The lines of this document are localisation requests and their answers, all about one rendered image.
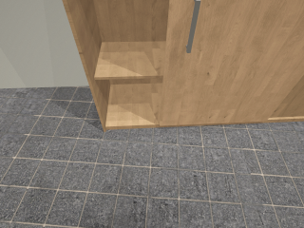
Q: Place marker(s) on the handle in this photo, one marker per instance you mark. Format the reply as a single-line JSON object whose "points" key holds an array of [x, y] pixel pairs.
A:
{"points": [[193, 26]]}

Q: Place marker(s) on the wardrobe door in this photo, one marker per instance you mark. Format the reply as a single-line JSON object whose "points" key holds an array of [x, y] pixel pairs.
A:
{"points": [[246, 57], [293, 104]]}

